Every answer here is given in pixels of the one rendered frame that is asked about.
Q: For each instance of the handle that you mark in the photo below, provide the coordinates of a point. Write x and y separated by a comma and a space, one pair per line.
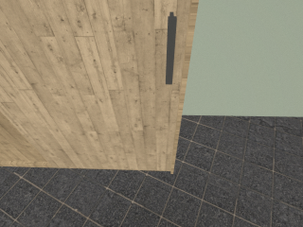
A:
171, 37

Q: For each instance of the wardrobe door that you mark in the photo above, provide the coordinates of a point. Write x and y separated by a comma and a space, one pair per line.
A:
14, 146
85, 80

